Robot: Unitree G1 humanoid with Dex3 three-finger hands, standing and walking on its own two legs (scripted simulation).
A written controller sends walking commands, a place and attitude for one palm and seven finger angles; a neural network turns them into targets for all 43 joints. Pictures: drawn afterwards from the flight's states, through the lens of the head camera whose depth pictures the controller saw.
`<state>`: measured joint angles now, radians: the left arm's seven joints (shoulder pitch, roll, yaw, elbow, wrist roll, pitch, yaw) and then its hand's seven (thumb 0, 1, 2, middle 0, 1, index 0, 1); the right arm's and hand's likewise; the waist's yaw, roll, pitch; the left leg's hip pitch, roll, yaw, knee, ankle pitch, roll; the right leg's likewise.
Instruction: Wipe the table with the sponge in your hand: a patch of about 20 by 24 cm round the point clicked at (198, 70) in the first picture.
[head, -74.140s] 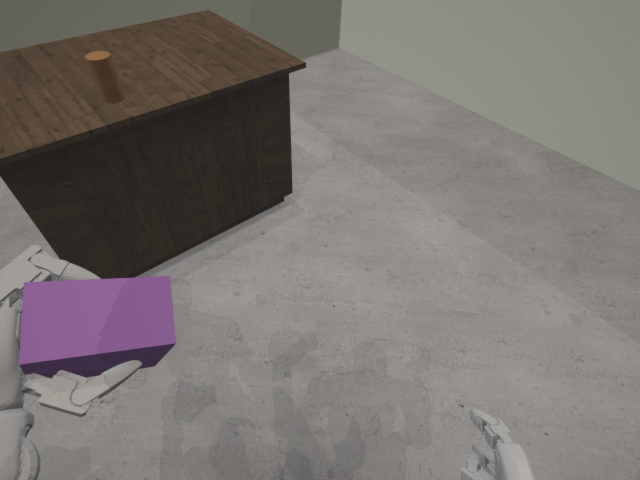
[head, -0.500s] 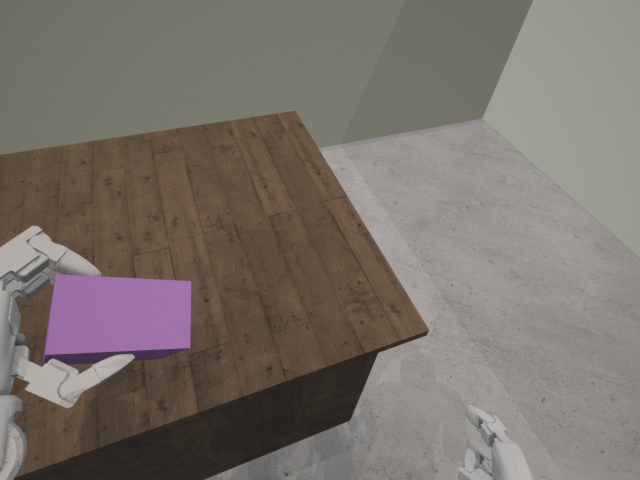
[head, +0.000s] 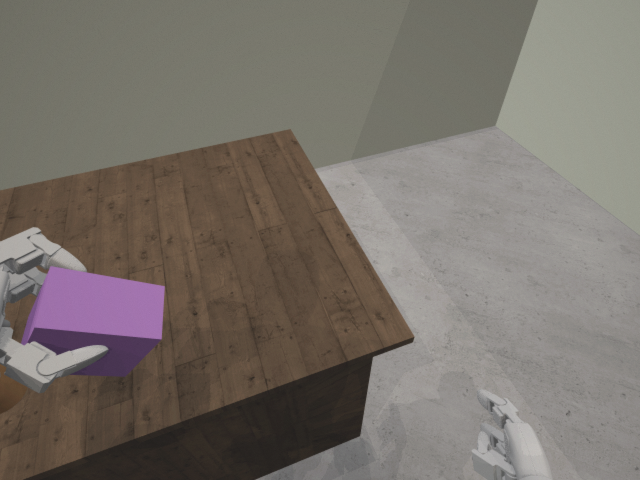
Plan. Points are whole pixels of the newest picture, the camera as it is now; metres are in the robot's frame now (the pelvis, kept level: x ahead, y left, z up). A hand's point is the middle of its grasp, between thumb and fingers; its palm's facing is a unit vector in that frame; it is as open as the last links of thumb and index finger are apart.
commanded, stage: turn the palm down, sponge in hand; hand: left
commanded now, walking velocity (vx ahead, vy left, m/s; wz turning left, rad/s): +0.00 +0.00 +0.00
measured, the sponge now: (109, 329) +0.24 +0.26 +0.11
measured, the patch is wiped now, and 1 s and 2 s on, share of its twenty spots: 0.00 0.00 0.00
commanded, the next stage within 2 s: move the sponge above the wiping area in 1.96 s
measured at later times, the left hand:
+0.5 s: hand (99, 340) +0.21 +0.24 +0.14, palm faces +0.18 -0.54 -0.82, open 10.3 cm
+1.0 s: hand (71, 336) +0.22 +0.28 +0.13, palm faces +0.23 -0.28 -0.93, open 10.3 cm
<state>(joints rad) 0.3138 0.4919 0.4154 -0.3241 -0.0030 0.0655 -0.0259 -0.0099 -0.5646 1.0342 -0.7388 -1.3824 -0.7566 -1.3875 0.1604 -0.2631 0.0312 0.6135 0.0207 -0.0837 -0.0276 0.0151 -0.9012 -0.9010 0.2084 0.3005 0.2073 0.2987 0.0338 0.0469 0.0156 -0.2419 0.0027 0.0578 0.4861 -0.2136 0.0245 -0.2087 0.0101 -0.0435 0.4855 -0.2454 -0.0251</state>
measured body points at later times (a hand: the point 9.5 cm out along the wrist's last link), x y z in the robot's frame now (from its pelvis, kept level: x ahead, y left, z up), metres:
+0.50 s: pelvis +0.01 -0.03 -0.01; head +0.03 -0.06 +0.44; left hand +0.20 +0.27 +0.18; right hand +0.21 -0.26 -0.11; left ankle +0.03 +0.10 -0.74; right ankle +0.01 -0.10 -0.74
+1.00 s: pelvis +0.00 +0.00 -0.01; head +0.00 -0.03 +0.44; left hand +0.20 +0.29 +0.18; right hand +0.22 -0.21 -0.09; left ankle +0.03 +0.10 -0.74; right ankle +0.01 -0.10 -0.74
